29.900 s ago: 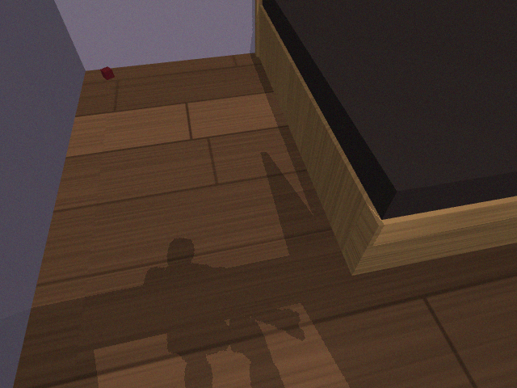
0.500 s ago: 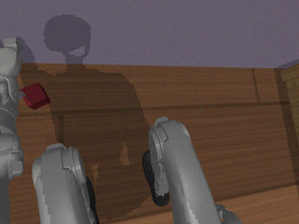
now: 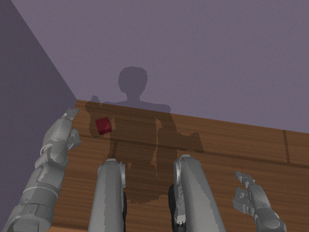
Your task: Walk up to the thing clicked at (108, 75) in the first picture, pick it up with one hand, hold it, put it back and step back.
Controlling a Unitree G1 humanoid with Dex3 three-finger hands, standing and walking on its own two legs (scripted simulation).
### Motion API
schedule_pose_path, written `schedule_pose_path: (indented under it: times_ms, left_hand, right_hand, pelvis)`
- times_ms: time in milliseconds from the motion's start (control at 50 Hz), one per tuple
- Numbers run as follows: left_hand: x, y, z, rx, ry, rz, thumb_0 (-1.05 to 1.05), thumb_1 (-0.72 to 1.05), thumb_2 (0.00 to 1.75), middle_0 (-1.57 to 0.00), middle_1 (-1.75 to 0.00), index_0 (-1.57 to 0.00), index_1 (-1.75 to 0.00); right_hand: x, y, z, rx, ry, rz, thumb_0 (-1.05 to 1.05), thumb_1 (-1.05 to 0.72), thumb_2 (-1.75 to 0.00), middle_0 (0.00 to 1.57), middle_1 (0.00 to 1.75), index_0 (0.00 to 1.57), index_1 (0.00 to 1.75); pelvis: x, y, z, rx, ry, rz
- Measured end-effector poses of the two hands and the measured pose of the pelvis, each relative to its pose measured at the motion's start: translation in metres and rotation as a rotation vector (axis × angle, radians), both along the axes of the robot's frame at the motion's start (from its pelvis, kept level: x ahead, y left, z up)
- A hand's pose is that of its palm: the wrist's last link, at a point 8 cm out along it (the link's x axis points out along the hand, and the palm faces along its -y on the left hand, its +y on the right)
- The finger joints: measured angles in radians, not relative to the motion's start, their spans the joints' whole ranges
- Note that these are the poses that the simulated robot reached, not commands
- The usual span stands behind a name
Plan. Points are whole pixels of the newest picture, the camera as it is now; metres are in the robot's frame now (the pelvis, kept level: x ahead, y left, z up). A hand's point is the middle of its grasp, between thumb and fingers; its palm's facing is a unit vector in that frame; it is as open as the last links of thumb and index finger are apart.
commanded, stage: home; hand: left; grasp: from above
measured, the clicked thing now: (103, 126) +0.51 +0.20 -0.47
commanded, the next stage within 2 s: none
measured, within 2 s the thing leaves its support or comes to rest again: neither
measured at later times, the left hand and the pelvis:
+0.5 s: hand (52, 163) +0.26 +0.18 +0.09, palm faces +0.08 -0.97 -0.23, open 7.4 cm; pelvis +0.06 +0.00 +0.17, yaw +2 degrees
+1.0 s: hand (19, 187) +0.23 +0.19 +0.16, palm faces +0.12 -0.97 -0.19, open 7.4 cm; pelvis +0.08 +0.00 +0.21, yaw +4 degrees
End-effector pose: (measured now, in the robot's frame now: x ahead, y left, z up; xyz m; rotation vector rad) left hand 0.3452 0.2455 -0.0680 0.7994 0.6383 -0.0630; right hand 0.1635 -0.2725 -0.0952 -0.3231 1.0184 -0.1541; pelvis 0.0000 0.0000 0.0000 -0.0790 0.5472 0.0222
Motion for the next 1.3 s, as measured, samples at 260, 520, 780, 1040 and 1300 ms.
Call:
schedule_pose_path:
  times_ms: [260, 520, 780, 1040, 1300]
  left_hand:
    - [-0.070, -0.015, 0.094, -0.321, 0.071, 0.297, 0.01, 0.89, 0.90, -0.20, -0.30, -0.21, -0.30]
    - [-0.102, -0.014, 0.195, -0.477, 0.104, 0.477, 0.01, 0.90, 0.90, -0.20, -0.30, -0.21, -0.30]
    - [-0.130, -0.007, 0.259, -0.496, 0.072, 0.491, 0.01, 0.90, 0.90, -0.20, -0.30, -0.20, -0.30]
    - [-0.140, -0.009, 0.254, -0.512, 0.083, 0.497, 0.01, 0.90, 0.90, -0.20, -0.30, -0.20, -0.30]
    - [-0.136, -0.006, 0.256, -0.500, 0.077, 0.481, 0.01, 0.90, 0.90, -0.20, -0.29, -0.20, -0.30]
  right_hand:
    - [0.056, 0.041, 0.110, 0.068, -0.244, 0.031, 0.01, -0.90, -0.90, 0.21, 0.30, 0.20, 0.30]
    - [0.044, 0.044, 0.194, 0.035, -0.262, -0.045, 0.01, -0.90, -0.90, 0.21, 0.30, 0.20, 0.30]
    - [0.077, 0.040, 0.250, 0.006, -0.431, -0.028, 0.01, -0.90, -0.90, 0.21, 0.30, 0.20, 0.30]
    - [0.092, 0.048, 0.258, 0.009, -0.474, 0.038, 0.01, -0.90, -0.90, 0.21, 0.30, 0.20, 0.30]
    - [0.073, 0.048, 0.247, 0.012, -0.419, 0.006, 0.01, -0.90, -0.90, 0.21, 0.30, 0.20, 0.30]
  pelvis:
    - [0.020, -0.005, 0.093, 0.019, -0.127, 0.017]
    - [0.059, -0.002, 0.175, 0.027, -0.248, 0.029]
    - [0.083, 0.002, 0.210, 0.036, -0.347, 0.044]
    - [0.079, 0.000, 0.211, 0.039, -0.369, 0.054]
    - [0.079, 0.003, 0.211, 0.036, -0.372, 0.046]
